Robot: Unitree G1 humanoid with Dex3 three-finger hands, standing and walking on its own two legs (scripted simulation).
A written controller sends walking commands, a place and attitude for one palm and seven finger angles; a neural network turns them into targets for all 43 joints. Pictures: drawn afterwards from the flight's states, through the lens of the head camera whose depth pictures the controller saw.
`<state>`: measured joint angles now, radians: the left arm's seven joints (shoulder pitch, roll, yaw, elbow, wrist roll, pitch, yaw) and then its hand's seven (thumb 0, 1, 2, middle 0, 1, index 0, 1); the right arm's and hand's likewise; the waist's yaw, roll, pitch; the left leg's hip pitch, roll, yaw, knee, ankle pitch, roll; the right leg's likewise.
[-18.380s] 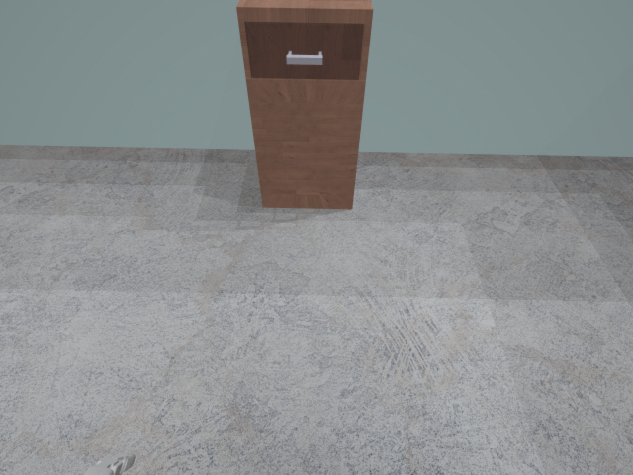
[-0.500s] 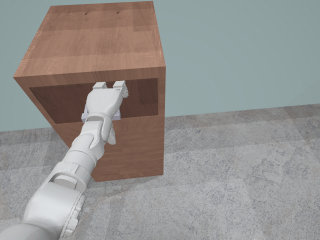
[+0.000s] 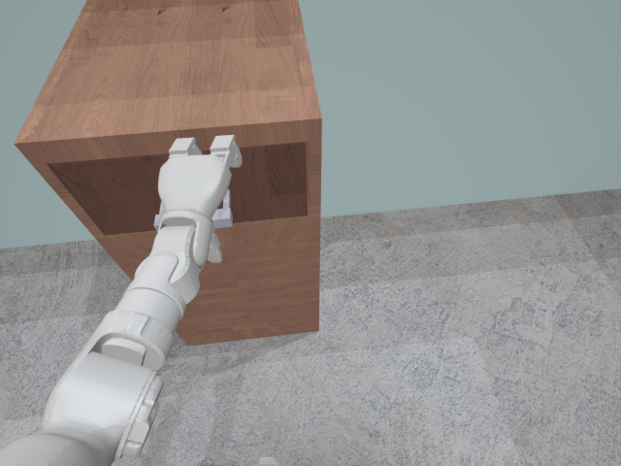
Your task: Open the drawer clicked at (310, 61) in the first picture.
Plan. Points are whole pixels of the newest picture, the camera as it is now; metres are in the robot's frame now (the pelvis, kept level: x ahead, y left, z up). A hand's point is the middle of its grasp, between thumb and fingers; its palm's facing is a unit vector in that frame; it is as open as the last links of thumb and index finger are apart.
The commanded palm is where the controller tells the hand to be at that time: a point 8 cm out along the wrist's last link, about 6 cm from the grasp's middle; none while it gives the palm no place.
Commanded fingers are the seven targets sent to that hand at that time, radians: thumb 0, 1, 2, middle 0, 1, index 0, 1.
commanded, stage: re-aim the fingers above the handle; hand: left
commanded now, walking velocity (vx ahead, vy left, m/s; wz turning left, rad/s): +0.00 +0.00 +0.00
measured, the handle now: (195, 209) +0.51 +0.18 -0.02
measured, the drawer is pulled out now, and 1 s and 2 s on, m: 0.00 0.00 0.00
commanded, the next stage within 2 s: lower the fingers behind the handle in 0.48 s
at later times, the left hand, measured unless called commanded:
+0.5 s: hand (198, 196) +0.47 +0.15 +0.06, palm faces +0.17 -0.04 -0.98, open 13.8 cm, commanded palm +0.43 +0.19 +0.10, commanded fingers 0.00 -0.50 0.30 -0.30 -1.20 -0.30 -1.20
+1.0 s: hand (177, 233) +0.45 +0.20 +0.01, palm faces +0.08 -0.02 -1.00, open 13.8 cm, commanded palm +0.43 +0.19 +0.07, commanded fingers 0.00 -0.50 0.30 -0.30 -1.20 -0.30 -1.20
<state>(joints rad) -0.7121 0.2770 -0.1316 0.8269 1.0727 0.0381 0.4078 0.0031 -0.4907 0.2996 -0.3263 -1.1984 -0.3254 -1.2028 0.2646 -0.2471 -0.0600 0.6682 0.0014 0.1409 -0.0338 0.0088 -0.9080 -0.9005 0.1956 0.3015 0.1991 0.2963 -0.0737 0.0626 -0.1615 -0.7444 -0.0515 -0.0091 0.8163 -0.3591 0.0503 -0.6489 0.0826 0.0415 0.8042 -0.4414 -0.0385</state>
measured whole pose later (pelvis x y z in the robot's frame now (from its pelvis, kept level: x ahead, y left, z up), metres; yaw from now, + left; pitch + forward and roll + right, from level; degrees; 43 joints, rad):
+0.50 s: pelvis -0.01 +0.00 +0.00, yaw +0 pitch +17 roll -1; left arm -0.78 0.31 -0.13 0.91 1.07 0.13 0.46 0.00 -0.49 0.30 -0.32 -1.20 -0.32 -1.20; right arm 0.25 -0.25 -0.04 0.66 0.01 0.15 -0.04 0.01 -0.91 -0.90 0.19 0.30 0.20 0.30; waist -0.08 0.06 -0.16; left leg -0.78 -0.05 0.00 0.83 -0.35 0.05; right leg -0.69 0.09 0.04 0.83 -0.44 -0.04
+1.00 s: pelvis -0.01 +0.00 -0.01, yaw +0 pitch +20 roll -1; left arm -0.69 0.34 -0.07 0.94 1.09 0.08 0.48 0.00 -0.49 0.30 -0.32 -1.20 -0.32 -1.20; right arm 0.31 -0.25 -0.08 0.69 0.00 0.13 -0.01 0.01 -0.91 -0.90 0.20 0.30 0.20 0.30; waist -0.07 0.07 -0.19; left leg -0.87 -0.04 -0.02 0.91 -0.38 0.05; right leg -0.77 0.09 0.02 0.89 -0.46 -0.04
